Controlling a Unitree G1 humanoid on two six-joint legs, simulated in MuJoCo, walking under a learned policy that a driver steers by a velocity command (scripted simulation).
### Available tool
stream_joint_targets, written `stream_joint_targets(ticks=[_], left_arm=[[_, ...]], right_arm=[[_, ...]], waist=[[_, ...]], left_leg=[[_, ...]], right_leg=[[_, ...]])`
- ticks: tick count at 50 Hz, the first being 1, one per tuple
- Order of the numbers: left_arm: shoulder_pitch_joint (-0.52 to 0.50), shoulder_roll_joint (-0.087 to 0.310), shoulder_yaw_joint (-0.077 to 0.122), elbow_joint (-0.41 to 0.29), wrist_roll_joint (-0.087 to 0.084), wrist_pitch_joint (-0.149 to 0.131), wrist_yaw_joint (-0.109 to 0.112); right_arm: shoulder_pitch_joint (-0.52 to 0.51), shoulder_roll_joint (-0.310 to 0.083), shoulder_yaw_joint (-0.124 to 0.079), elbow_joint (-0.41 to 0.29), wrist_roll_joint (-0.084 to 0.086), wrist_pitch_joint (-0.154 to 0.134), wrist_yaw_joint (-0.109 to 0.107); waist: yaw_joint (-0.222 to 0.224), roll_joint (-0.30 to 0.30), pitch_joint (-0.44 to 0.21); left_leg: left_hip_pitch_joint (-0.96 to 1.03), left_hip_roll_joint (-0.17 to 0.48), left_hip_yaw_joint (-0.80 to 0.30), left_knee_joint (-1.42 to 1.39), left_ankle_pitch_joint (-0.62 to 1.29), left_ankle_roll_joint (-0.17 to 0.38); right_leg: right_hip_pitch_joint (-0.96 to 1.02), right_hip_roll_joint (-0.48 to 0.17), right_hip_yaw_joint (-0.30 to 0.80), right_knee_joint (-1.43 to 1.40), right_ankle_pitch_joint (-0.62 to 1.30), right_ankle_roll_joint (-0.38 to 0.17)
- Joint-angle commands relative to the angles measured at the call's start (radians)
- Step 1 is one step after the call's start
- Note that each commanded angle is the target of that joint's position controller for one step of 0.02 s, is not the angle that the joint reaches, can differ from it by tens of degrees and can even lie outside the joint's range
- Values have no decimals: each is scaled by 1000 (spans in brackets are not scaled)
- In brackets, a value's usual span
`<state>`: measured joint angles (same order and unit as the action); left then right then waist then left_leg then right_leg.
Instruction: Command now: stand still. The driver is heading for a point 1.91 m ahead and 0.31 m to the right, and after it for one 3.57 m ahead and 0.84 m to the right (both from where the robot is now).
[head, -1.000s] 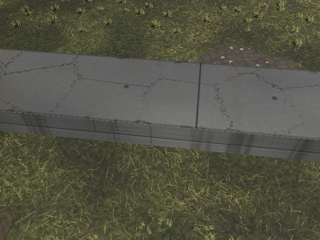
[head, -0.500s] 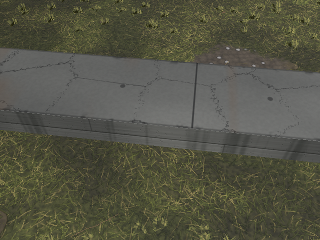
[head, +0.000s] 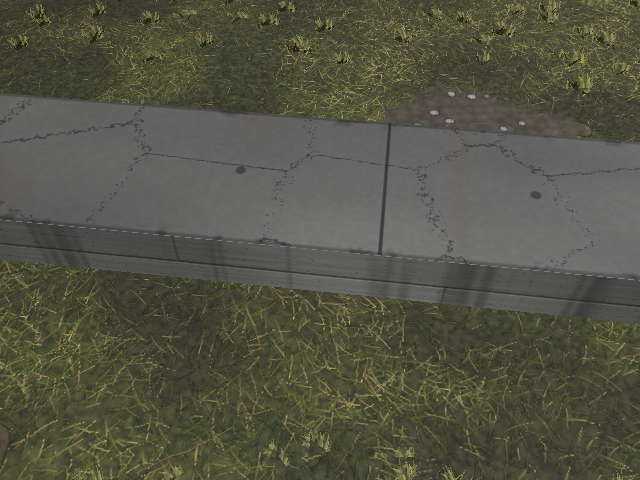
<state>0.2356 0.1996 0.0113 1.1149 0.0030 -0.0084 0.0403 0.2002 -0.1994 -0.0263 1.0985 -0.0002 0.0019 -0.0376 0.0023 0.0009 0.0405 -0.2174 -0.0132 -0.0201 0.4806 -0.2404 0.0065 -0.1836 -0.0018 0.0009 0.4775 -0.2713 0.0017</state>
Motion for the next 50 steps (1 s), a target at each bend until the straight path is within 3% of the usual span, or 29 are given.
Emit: stream_joint_targets(ticks=[1,14,15,17,18,20,23,24,26,27,28,29,30,31,32,34,36,38,41,44,46,48,49,50], left_arm=[[50,95,14,-19,0,-6,3],[90,80,12,-20,-2,-6,4],[111,68,10,-9,-2,-5,4],[115,98,22,-15,-14,-2,9],[113,106,25,-25,-16,-6,11],[147,116,31,-32,-25,-29,5],[221,182,58,-23,-31,-54,-7],[195,177,58,-39,-28,-58,-9],[108,177,57,-77,-36,-61,-16],[53,167,54,-101,-42,-58,-19],[16,153,51,-122,-42,-60,-20],[-18,98,38,-149,-39,-74,-23],[-19,65,29,-182,-34,-98,-21],[-19,101,38,-180,-45,-111,-28],[-5,99,37,-173,-53,-118,-40],[-34,116,50,-177,-37,-125,-47],[-53,99,54,-185,-31,-115,-58],[-112,67,43,-211,-27,-102,-65],[-287,40,22,-286,-25,-99,-67],[-355,76,22,-326,-35,-96,-76],[-364,103,29,-342,-36,-99,-83],[-273,151,53,-330,-34,-104,-85],[-130,187,74,-290,-36,-101,-79],[42,228,95,-240,-39,-93,-70]], right_arm=[[31,-97,-13,-20,0,-6,-3],[61,-84,-6,-7,1,-6,-6],[81,-72,-4,5,1,-5,-6],[87,-95,-13,3,12,-4,-11],[79,-99,-15,-6,13,-10,-11],[59,-77,-12,-27,18,-38,-3],[12,-29,-4,-63,26,-82,22],[6,-40,-6,-69,27,-91,28],[75,-29,-6,-52,35,-102,33],[155,-40,-14,-19,36,-105,31],[247,-77,-30,18,29,-103,29],[403,-166,-58,53,26,-105,26],[502,-246,-73,59,21,-113,38],[423,-165,-46,39,7,-125,39],[349,-118,-32,10,6,-131,42],[275,-99,-17,-20,8,-124,52],[302,-62,-2,-17,1,-104,47],[312,-86,-1,-25,-4,-94,33],[298,-136,-6,-49,-6,-92,14],[339,-163,-18,-37,12,-100,10],[331,-166,-26,-36,19,-98,10],[307,-192,-38,-45,9,-85,10],[292,-194,-41,-51,0,-74,11],[272,-184,-35,-67,-7,-69,14]], waist=[[-1,1,1],[-2,0,8],[-2,-1,-17],[-1,-12,32],[2,-16,78],[18,-45,116],[37,-180,102],[24,-163,113],[-39,-162,122],[-82,-137,118],[-111,-73,91],[-157,157,36],[-170,332,-12],[-113,174,30],[-77,107,56],[-45,51,65],[-39,81,50],[-41,76,65],[-67,77,108],[-65,100,125],[-41,96,113],[25,127,16],[98,144,-76],[178,136,-177]], left_leg=[[15,31,-28,-79,110,25],[8,29,-23,-75,109,22],[18,18,-11,-77,9,23],[-51,-11,7,-43,-330,47],[-107,-4,-5,-36,-430,62],[-184,13,-20,13,-410,75],[-280,-1,56,247,-186,65],[-266,19,41,276,-183,80],[-127,23,56,125,-204,110],[41,4,68,-7,-145,110],[191,21,12,-45,-72,103],[361,188,-277,-177,-165,169],[454,381,-648,-297,-153,285],[426,408,-654,-280,-120,294],[401,371,-533,-272,-61,261],[364,301,-336,-291,122,199],[316,241,-200,-306,280,165],[251,215,-132,-335,336,171],[107,178,-62,-391,303,166],[148,220,-56,-417,298,169],[245,249,-41,-368,419,151],[325,261,-20,-220,771,124],[318,238,7,-53,924,106],[188,202,23,172,878,77]], right_leg=[[-48,-21,18,-89,93,-19],[-53,-19,19,-88,96,-22],[-44,-9,9,-92,-2,-25],[-97,3,15,-80,-327,-59],[-135,-15,45,-91,-441,-81],[-128,-83,149,-127,-499,-130],[-29,-292,458,-284,-554,-244],[-64,-316,487,-305,-523,-255],[-149,-274,388,-271,-443,-211],[-232,-204,287,-217,-366,-168],[-312,-130,183,-86,-216,-124],[-468,-5,0,258,-66,-58],[-633,61,-18,543,-232,-36],[-716,1,67,721,-240,-55],[-752,-40,85,777,-149,-77],[-753,-98,55,720,-2,-88],[-686,-113,13,651,57,-72],[-653,-106,-22,545,124,-43],[-505,-60,-69,253,260,-21],[-435,-41,-62,124,308,-40],[-420,-33,-50,66,292,-72],[-278,14,-72,66,241,-107],[-107,47,-89,75,216,-132],[152,13,-49,82,214,-164]])
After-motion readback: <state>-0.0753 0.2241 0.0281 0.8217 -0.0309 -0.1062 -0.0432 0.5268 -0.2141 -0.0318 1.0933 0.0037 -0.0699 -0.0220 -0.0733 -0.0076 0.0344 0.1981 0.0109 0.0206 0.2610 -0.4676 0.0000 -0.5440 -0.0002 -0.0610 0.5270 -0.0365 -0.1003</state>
